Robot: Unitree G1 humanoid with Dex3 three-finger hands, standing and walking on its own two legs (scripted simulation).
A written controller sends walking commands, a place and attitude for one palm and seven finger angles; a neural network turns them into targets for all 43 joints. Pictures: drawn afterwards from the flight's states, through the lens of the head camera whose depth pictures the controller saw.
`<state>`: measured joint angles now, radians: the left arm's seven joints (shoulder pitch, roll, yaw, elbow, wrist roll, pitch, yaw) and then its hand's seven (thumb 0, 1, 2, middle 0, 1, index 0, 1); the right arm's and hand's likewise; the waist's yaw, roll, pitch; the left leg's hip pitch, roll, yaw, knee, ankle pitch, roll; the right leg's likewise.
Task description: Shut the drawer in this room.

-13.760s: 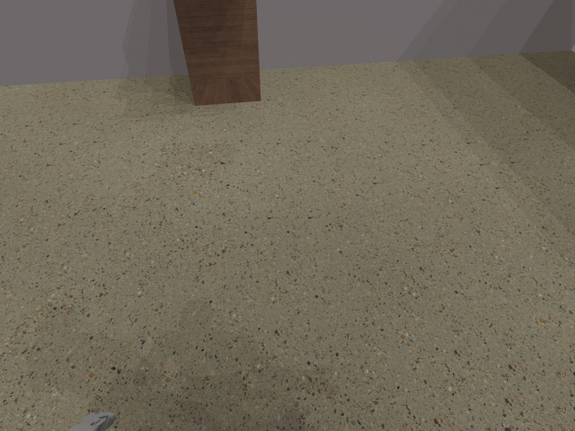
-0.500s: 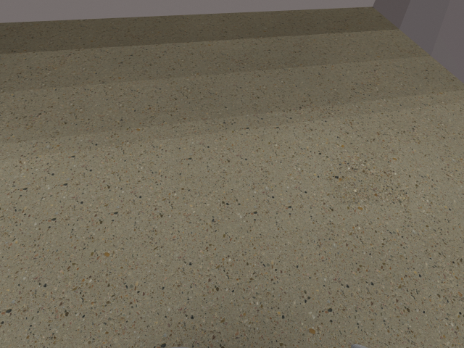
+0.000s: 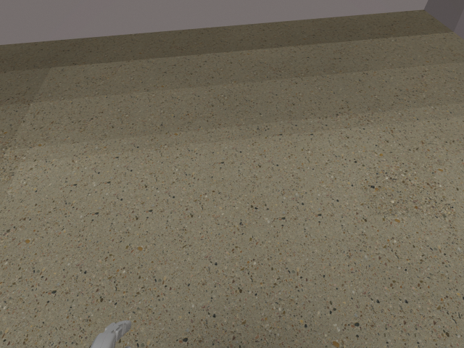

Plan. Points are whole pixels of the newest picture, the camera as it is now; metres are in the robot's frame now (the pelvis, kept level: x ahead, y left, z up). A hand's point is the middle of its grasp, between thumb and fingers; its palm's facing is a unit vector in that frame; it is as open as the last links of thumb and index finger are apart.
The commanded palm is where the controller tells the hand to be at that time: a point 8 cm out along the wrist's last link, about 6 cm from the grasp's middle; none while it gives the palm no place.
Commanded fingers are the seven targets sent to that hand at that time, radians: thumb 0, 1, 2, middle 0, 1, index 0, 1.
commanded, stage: turn or walk to find it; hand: left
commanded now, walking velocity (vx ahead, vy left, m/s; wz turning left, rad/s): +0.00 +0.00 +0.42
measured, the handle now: out of the picture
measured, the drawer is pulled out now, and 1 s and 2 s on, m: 0.24 0.24 0.24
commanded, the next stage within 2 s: none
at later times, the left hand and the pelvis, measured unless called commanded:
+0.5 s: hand out of the picture -0.07 +0.23 -0.18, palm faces +0.31 -0.92 -0.25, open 7.3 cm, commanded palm none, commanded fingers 0.00 0.90 0.90 -0.20 -0.30 -0.20 -0.30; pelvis -0.02 +0.02 -0.01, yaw +14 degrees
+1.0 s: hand out of the picture -0.02 +0.21 -0.14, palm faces +0.44 -0.85 -0.28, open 7.3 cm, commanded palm none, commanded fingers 0.00 0.90 0.90 -0.20 -0.30 -0.20 -0.30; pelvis -0.03 -0.01 +0.00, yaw +27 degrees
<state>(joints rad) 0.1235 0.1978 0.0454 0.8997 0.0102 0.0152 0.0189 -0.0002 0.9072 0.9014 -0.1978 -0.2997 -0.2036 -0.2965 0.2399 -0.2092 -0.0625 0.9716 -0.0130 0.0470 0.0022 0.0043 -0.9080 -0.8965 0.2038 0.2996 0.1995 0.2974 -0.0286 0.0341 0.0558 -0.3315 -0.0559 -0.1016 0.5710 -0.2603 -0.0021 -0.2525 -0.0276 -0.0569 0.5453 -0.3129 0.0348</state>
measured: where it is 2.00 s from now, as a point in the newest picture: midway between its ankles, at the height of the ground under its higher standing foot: outside the picture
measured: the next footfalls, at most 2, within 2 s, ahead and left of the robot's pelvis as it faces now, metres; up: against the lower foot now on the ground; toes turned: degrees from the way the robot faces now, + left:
left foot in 0.46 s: -0.02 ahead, +0.14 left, +0.00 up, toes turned +18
right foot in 0.92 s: +0.05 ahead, -0.09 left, +0.00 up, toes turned +20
